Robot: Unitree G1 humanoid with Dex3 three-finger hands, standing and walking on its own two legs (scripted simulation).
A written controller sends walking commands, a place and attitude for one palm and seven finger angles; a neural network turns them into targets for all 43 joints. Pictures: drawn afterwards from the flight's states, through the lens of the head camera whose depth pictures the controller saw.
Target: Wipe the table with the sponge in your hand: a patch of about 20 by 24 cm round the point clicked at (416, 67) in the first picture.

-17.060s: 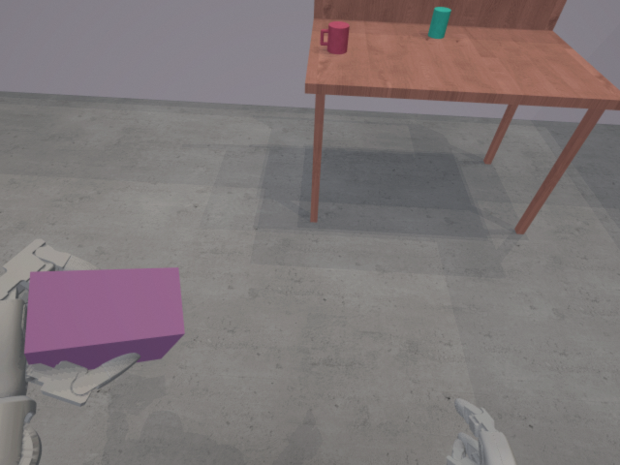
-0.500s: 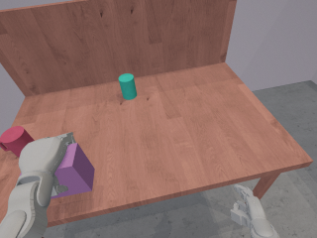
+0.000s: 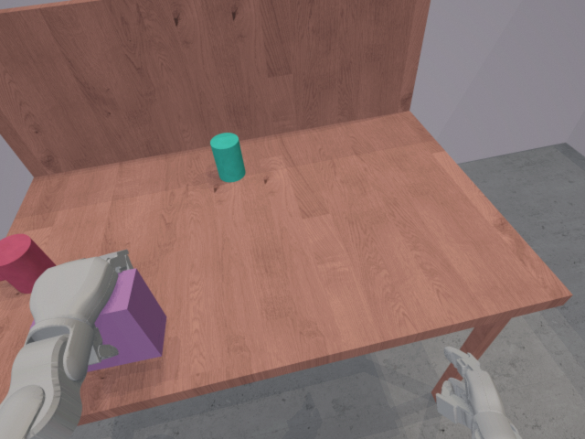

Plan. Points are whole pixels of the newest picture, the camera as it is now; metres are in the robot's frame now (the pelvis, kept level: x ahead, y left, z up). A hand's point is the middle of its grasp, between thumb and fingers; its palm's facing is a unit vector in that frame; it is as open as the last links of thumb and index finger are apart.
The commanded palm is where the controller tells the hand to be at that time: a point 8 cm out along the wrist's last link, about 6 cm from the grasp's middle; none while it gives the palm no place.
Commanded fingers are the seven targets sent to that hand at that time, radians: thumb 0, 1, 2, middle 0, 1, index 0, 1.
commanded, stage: move the sponge above the wiping area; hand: left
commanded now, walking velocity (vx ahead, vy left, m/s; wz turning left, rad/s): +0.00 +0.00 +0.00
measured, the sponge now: (113, 329) +0.22 +0.30 +0.03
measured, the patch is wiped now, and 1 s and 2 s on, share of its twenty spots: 0.00 0.00 0.00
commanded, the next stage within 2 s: lower the sponge onto the table in 1.74 s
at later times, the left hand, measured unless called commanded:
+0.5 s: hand (106, 309) +0.23 +0.31 +0.06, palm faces -0.05 -0.07 -1.00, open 10.5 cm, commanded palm +0.21 +0.30 +0.12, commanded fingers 0.00 0.10 1.30 -1.20 -1.60 -1.20 -1.60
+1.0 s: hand (107, 313) +0.24 +0.31 +0.04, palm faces -0.08 -0.06 -1.00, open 10.5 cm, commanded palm +0.22 +0.31 +0.11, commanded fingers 0.00 0.10 1.30 -1.20 -1.60 -1.20 -1.60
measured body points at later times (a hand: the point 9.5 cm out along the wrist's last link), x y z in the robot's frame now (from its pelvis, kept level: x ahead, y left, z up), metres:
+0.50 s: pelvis +0.01 +0.01 +0.00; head +0.01 -0.02 +0.45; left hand +0.23 +0.30 +0.11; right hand +0.25 -0.20 -0.09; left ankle +0.00 +0.11 -0.74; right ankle +0.00 -0.11 -0.74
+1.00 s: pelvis +0.01 +0.00 +0.00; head +0.02 -0.03 +0.45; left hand +0.23 +0.31 +0.10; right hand +0.23 -0.22 -0.10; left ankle +0.00 +0.11 -0.74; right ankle +0.00 -0.11 -0.74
